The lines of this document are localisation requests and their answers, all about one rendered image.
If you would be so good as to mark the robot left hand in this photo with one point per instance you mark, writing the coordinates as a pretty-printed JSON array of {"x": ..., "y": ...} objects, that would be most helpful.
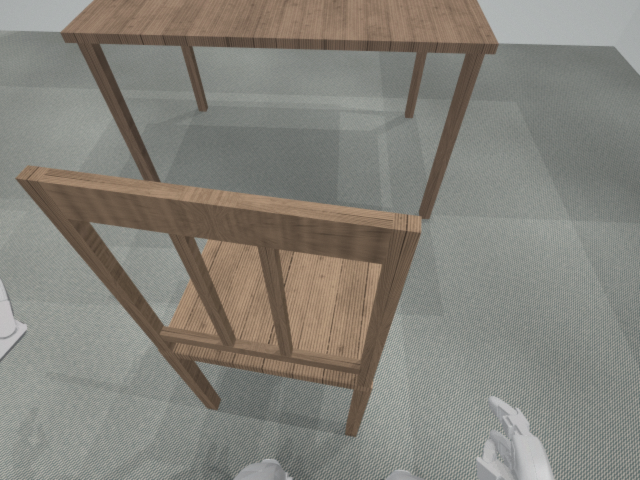
[{"x": 11, "y": 330}]

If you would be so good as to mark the robot right hand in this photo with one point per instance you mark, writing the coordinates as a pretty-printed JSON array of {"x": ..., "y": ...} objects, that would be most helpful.
[{"x": 524, "y": 456}]

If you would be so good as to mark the robot left shin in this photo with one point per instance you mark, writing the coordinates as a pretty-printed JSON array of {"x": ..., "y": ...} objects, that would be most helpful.
[{"x": 271, "y": 461}]

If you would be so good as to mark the chair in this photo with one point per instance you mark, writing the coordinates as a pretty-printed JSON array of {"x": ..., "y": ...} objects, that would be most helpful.
[{"x": 284, "y": 287}]

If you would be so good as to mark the table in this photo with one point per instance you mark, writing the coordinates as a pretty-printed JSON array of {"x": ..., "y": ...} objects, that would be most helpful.
[{"x": 422, "y": 26}]

